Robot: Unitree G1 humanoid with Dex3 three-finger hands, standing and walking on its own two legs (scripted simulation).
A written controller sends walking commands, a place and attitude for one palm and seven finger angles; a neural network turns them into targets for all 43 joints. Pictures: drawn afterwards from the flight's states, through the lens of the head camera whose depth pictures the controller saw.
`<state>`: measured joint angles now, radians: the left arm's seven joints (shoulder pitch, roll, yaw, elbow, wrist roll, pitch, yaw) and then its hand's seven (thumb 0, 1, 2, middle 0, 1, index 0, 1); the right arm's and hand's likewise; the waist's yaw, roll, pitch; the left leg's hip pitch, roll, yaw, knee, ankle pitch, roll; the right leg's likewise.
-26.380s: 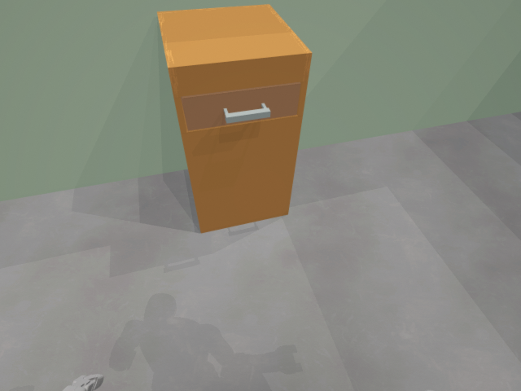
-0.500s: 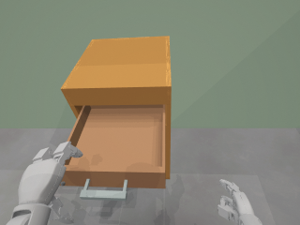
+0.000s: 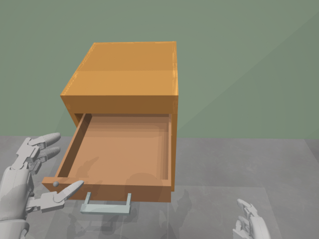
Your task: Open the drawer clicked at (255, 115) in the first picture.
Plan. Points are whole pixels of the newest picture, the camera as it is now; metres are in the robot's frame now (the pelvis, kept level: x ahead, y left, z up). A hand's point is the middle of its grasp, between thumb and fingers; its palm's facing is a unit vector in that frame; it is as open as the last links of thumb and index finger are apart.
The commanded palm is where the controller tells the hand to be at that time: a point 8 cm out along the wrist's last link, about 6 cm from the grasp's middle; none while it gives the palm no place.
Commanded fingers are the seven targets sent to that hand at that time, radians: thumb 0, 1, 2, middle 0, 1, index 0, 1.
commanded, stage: draw the hand back to the body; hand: left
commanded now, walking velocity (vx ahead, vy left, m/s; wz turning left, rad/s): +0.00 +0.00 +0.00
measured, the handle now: (107, 202) +0.25 +0.20 -0.12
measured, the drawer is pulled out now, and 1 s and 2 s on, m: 0.30 0.30 0.30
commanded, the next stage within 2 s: step back with the hand held close in 0.46 s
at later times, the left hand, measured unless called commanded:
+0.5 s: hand (49, 186) +0.17 +0.22 +0.16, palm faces +0.37 -0.84 -0.40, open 7.5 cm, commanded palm +0.12 +0.26 +0.18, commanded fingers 0.00 0.90 0.90 -0.20 -0.30 -0.20 -0.30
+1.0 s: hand (45, 191) +0.16 +0.22 +0.16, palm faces +0.24 -0.84 -0.49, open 7.4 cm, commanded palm +0.09 +0.27 +0.18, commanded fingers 0.00 0.90 0.90 -0.20 -0.30 -0.20 -0.30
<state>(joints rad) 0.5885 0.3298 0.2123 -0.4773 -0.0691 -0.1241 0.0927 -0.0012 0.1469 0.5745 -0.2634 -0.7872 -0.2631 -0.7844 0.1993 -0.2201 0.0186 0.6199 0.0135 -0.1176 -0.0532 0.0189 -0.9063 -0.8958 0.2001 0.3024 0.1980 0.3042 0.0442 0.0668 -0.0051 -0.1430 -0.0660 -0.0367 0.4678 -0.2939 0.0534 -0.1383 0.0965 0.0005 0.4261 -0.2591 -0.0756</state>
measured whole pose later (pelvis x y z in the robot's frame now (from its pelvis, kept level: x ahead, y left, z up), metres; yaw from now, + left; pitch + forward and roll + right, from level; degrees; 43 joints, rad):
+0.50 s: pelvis -0.01 -0.02 +0.00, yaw +0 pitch -3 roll +0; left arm 0.56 0.34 0.27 -0.45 -0.08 -0.14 0.10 0.01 0.85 0.88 -0.21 -0.33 -0.21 -0.33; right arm 0.17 -0.21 0.02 0.63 0.01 -0.12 -0.06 0.02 -0.91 -0.90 0.20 0.30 0.20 0.30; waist 0.06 0.08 0.00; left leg -0.12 -0.05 -0.05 0.44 -0.27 0.03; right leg -0.10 0.11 -0.01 0.38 -0.23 -0.10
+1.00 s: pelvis -0.04 -0.01 +0.00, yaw +0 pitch +2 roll -1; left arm 0.67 0.47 0.37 -0.65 -0.04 -0.18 0.14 0.02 0.89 0.90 -0.22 -0.30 -0.22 -0.30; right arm 0.18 -0.22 -0.02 0.55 0.02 -0.03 -0.07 0.02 -0.91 -0.90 0.20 0.30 0.20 0.30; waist -0.04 -0.05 0.01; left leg -0.31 -0.05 -0.03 0.53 -0.26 0.04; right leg -0.29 0.11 -0.01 0.46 -0.20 -0.08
